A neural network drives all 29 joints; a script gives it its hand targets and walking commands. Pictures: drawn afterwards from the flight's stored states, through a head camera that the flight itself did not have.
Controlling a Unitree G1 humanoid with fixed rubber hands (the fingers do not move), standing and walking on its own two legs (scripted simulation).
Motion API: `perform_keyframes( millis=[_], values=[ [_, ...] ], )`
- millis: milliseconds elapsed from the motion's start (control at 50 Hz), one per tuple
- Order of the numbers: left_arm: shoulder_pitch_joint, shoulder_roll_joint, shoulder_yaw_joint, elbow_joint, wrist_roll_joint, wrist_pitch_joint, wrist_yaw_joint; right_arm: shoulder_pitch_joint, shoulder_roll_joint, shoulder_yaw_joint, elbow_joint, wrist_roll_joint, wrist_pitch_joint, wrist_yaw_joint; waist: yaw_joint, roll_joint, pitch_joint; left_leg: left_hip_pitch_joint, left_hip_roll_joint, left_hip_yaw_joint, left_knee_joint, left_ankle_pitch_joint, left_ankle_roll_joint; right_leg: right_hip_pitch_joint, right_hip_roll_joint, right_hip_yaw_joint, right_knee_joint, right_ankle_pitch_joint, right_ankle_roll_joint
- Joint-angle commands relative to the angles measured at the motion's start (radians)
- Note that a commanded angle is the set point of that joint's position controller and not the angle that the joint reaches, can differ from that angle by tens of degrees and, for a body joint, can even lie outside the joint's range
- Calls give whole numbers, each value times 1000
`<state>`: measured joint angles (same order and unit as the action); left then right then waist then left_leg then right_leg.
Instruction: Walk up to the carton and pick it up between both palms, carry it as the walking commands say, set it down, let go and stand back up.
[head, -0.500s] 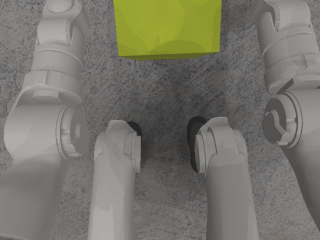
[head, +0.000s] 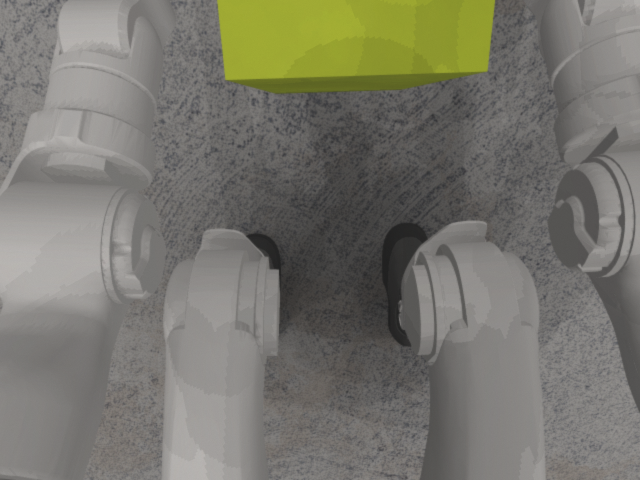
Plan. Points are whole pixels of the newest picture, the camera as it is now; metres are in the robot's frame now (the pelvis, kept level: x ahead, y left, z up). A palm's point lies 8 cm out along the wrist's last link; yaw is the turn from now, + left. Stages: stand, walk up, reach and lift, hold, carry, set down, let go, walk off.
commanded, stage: reach and lift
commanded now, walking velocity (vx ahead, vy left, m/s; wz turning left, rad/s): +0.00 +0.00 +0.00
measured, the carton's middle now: out of the picture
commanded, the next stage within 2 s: none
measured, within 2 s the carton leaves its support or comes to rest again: leaves its support in 1.24 s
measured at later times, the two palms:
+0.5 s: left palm out of the picture +0.56 +0.11 -0.18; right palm out of the picture +0.57 -0.16 -0.18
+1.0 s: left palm out of the picture +0.56 +0.11 -0.18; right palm out of the picture +0.56 -0.16 -0.18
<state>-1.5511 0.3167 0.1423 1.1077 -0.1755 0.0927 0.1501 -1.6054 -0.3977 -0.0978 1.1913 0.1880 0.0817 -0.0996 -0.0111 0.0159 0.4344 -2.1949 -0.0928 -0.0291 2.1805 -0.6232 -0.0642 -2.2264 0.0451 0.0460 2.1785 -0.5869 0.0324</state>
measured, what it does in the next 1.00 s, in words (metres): stands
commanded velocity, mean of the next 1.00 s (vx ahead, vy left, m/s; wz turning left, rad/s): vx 0.00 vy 0.00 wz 0.00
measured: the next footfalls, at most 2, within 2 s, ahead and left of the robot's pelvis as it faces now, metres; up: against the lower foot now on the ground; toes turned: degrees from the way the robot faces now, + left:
none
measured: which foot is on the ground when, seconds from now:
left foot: down 0.00-1.00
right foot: down 0.00-1.00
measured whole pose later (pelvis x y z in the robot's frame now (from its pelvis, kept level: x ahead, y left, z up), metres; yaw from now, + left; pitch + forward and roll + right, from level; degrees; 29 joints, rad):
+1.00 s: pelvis +0.01 +0.00 -0.01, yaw +1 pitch +37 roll +2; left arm -1.45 0.11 0.41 0.88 0.11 0.22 0.10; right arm -1.49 -0.21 -0.33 0.95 -0.11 0.21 -0.06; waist -0.03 0.03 0.39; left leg -2.19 -0.13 -0.04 2.22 -0.68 -0.08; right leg -2.22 0.06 0.05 2.23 -0.65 0.04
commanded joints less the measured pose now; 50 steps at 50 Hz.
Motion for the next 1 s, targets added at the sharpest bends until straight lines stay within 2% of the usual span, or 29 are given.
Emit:
perform_keyframes(
  millis=[0,140,340,400,480,560,620,740,840,980],
  values=[
    [-263,76,7,-89,4,-17,-3,-266,-94,-8,-85,-6,-17,6,-13,-13,-1268,584,8,72,-164,400,7,636,0,-65,-148,381,-3],
    [-280,55,34,-71,44,-18,-7,-301,-52,-4,-92,-31,-12,9,10,-37,-1225,555,-2,77,-172,352,10,642,11,-62,-159,342,3],
    [-307,-24,61,-104,104,-16,-9,-310,24,-25,-113,-96,-12,-4,1,-32,-1222,580,-29,86,-168,359,4,704,38,-63,-159,361,7],
    [-317,-78,66,-119,130,-13,-13,-324,102,-5,-122,-97,-7,8,21,-34,-1223,602,-35,90,-168,369,6,711,46,-64,-157,366,9],
    [-369,-338,32,-140,153,11,-73,-369,367,34,-142,-122,13,64,17,-26,-1187,597,-46,95,-166,353,11,693,61,-61,-162,357,4],
    [-470,-776,-20,-144,201,52,-201,-446,815,77,-159,-171,55,185,7,-34,-1114,541,-70,102,-141,319,29,632,77,-65,-147,323,-10],
    [-468,-926,-3,-151,242,83,-259,-427,976,70,-169,-200,85,245,7,-21,-1080,506,-82,113,-131,311,32,589,83,-74,-137,311,-18],
    [-429,-1024,-24,-188,257,126,-297,-360,1060,60,-187,-224,121,295,-16,18,-1077,474,-87,119,-120,312,35,535,82,-91,-119,312,-28],
    [-401,-1076,-55,-205,227,128,-305,-326,1103,83,-204,-232,131,308,-33,-7,-1077,450,-93,108,-115,350,39,533,84,-92,-114,357,-36],
    [-418,-1099,-119,-243,182,120,-296,-319,1148,130,-234,-207,136,308,-21,-12,-1146,443,-92,111,-117,396,35,576,89,-85,-111,428,-40]
  ],
)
